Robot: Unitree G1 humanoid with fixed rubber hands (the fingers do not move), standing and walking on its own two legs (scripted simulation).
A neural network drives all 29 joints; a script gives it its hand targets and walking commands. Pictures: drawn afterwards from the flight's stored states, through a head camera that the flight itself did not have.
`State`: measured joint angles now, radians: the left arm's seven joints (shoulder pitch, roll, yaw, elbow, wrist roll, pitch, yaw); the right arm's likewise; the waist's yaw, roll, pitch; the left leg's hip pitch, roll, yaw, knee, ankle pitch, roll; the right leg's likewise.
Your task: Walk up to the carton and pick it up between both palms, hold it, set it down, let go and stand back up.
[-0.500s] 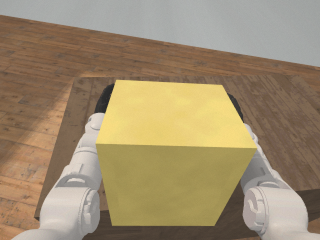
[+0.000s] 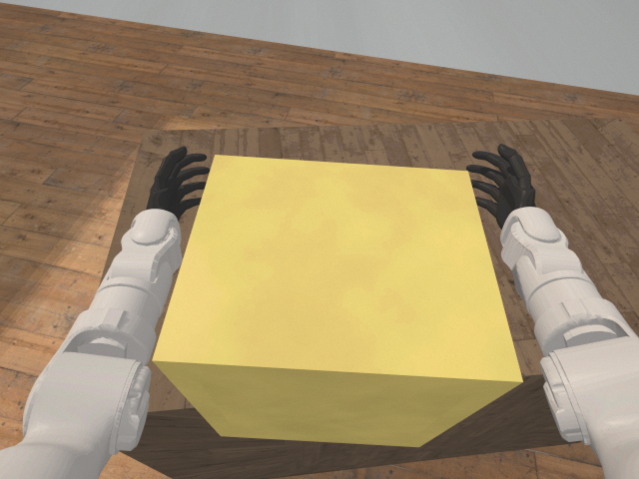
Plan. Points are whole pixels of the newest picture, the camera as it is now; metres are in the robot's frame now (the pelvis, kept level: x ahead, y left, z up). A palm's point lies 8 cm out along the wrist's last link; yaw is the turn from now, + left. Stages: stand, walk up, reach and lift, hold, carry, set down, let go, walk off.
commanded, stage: set down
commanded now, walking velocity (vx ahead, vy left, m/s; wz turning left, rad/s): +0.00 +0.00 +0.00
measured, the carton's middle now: (329, 319) +0.29 +0.02 +0.08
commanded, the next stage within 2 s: none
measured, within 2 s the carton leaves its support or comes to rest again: neither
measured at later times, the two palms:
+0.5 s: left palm (135, 141) +0.42 +0.24 +0.20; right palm (546, 155) +0.44 -0.20 +0.21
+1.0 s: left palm (102, 139) +0.39 +0.26 +0.23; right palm (584, 159) +0.41 -0.22 +0.23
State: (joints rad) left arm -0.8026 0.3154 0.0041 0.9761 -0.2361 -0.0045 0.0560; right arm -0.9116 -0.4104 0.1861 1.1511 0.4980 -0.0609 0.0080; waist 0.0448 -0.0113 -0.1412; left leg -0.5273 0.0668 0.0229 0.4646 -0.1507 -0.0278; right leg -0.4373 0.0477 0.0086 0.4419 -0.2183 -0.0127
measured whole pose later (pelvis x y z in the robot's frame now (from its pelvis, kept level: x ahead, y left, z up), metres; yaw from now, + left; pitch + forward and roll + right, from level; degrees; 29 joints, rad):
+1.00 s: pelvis -0.01 +0.01 +0.01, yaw +0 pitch +2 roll -1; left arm -0.82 0.44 0.10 0.41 -0.22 0.71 0.05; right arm -0.94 -0.55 0.09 0.81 0.56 0.42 0.07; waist 0.01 -0.02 -0.05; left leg -0.27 0.04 0.04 0.33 -0.09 -0.01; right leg -0.19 0.02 0.02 0.32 -0.17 0.00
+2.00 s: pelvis +0.00 +0.00 +0.01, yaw -1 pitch -1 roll +1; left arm 0.04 0.23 0.15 -0.19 -0.21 0.47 0.05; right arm 0.03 -0.34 -0.06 -0.05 0.35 0.27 0.00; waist 0.03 -0.01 0.03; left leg -0.16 0.04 0.07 0.29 -0.11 -0.02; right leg -0.11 0.02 0.05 0.34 -0.21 -0.01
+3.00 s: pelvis +0.03 +0.00 +0.01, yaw +1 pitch -6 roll +1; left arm 0.34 0.24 0.06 0.15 -0.11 0.04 -0.06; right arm 0.37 -0.21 -0.01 0.16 0.12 -0.05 -0.02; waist 0.05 0.00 0.04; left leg -0.02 0.04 0.03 0.29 -0.17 -0.03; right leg 0.06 0.02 0.02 0.28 -0.24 -0.02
